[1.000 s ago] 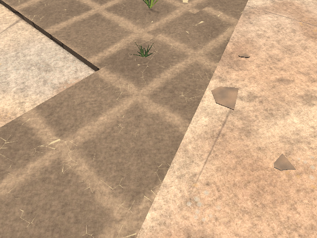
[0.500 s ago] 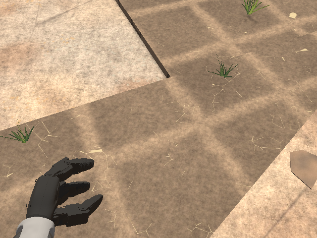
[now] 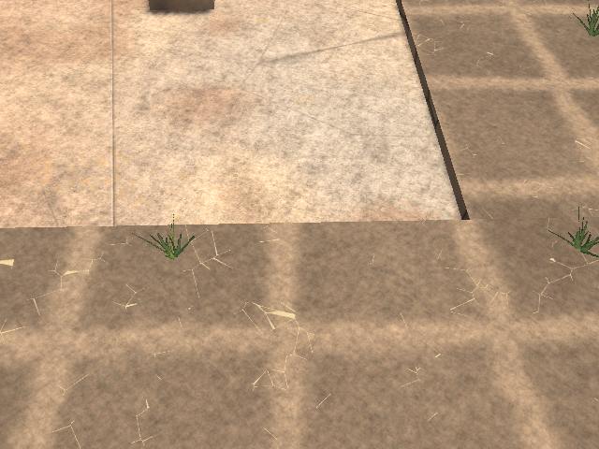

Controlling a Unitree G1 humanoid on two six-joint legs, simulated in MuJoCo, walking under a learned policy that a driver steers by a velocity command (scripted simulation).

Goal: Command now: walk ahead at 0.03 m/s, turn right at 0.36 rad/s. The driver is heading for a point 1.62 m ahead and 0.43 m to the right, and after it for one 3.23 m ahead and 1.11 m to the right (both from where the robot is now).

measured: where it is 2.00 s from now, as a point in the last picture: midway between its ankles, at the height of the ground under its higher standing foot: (340, 326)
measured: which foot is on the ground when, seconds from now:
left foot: down 0.00-0.32, up 0.34-0.98, down 1.00-1.00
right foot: up 0.00-0.30, down 0.32-1.00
